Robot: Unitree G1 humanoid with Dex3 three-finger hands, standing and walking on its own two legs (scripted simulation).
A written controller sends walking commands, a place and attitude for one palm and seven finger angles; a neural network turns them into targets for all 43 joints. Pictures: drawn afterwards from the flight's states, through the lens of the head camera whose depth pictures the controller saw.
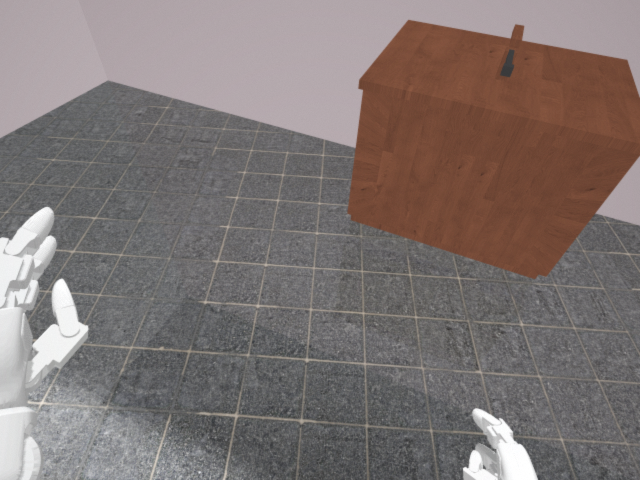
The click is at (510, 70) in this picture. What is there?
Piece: tap's lever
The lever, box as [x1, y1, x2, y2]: [500, 63, 513, 76]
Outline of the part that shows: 504,63 500,74 509,76 513,68 513,65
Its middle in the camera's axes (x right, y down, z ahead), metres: +0.55 -0.49 +1.13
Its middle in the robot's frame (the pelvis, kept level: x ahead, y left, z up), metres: +1.21 -0.48 +0.01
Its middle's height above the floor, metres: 0.78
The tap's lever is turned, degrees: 0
